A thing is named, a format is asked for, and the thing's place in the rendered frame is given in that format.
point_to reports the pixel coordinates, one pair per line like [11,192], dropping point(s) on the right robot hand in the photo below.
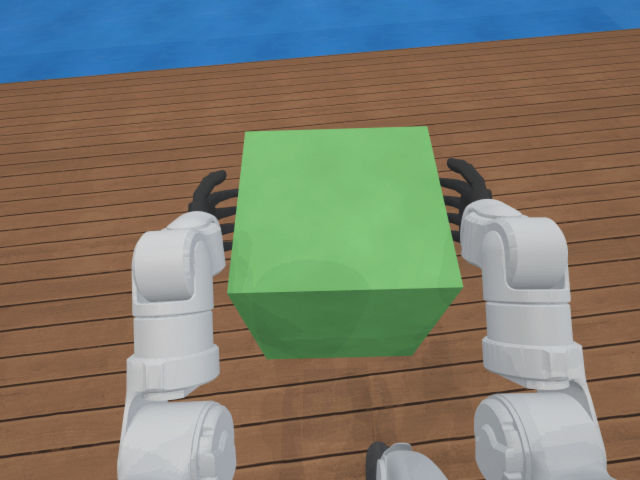
[470,192]

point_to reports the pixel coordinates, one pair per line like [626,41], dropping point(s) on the robot right forearm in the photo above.
[524,262]

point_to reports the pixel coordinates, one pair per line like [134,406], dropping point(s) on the robot left upper arm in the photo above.
[179,441]

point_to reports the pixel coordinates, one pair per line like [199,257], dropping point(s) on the robot left forearm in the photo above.
[172,295]

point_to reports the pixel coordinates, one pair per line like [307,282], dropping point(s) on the left robot hand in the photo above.
[206,202]

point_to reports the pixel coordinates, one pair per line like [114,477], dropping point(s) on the robot right thigh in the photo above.
[407,465]

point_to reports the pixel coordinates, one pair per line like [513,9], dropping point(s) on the carton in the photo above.
[342,245]

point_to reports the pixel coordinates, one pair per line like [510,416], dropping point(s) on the robot right upper arm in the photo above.
[537,436]

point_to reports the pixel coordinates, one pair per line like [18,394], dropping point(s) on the right robot foot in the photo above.
[375,452]

